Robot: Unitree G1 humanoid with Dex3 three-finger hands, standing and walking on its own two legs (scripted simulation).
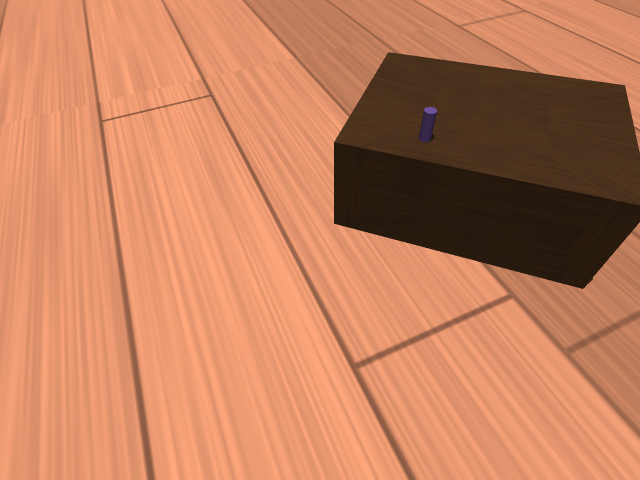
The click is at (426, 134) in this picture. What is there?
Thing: slim round
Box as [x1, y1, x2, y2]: [419, 107, 436, 141]
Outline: 433,107 426,107 424,109 419,134 419,139 422,141 430,140 436,114 436,109
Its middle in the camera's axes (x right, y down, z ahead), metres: +0.37 -0.39 +1.35
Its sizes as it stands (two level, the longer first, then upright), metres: 0.043 0.043 0.112
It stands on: a support 0.42 m high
